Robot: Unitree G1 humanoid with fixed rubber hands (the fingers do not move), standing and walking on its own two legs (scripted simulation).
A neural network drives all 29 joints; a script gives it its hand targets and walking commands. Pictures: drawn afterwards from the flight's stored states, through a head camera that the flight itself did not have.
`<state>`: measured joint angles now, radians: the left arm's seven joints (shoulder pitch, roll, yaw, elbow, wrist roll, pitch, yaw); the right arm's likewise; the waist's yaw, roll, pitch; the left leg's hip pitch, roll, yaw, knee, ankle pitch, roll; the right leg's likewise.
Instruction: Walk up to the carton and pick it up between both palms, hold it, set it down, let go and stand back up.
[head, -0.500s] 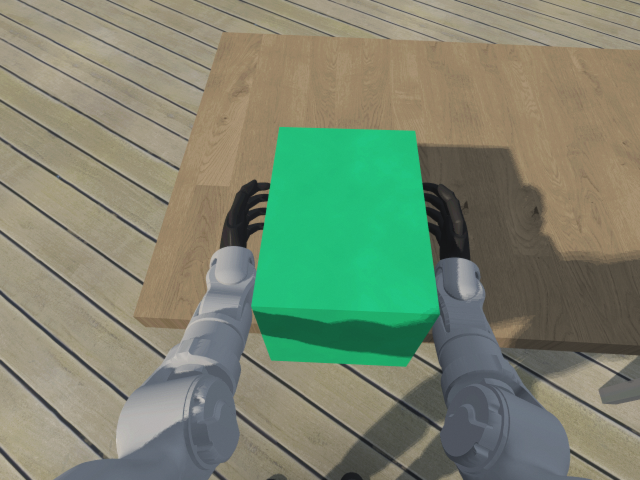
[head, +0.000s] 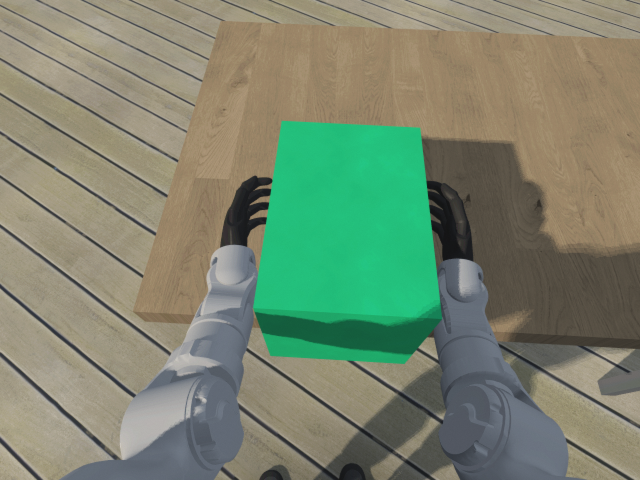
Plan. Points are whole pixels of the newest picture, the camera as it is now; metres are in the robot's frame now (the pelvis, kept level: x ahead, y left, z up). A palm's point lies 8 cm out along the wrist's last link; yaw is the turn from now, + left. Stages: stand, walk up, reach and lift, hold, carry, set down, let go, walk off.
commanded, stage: set down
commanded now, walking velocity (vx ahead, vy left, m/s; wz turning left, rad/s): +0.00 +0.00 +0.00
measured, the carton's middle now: (343, 244) +0.41 -0.03 -0.02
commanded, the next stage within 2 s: none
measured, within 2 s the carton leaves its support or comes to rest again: neither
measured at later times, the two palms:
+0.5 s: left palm (238, 239) +0.41 +0.11 +0.01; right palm (453, 249) +0.39 -0.17 +0.01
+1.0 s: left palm (240, 239) +0.42 +0.11 -0.01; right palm (448, 251) +0.40 -0.17 -0.01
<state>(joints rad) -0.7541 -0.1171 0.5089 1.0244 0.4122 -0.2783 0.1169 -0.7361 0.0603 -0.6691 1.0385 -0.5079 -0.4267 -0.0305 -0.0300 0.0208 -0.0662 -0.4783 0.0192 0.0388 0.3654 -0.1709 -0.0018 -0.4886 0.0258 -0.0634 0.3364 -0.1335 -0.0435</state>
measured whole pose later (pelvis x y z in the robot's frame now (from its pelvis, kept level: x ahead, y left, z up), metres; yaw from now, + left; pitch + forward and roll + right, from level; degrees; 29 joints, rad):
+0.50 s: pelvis +0.00 +0.00 +0.00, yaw +0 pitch +17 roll +0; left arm -0.75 -0.12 0.52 1.00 0.44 -0.30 0.12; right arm -0.74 0.07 -0.68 1.03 -0.51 -0.43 -0.01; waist -0.03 0.01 -0.05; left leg -0.49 0.02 0.05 0.37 -0.17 0.00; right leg -0.51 0.02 -0.06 0.34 -0.13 -0.04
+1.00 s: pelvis -0.01 +0.01 -0.01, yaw -2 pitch +23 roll -1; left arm -0.83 0.00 0.27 1.21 0.14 -0.30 0.21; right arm -0.83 -0.08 -0.30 1.25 -0.09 -0.35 -0.08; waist -0.01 0.03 -0.16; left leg -0.69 0.05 0.07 0.53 -0.23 0.01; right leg -0.70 0.04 -0.04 0.46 -0.16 -0.04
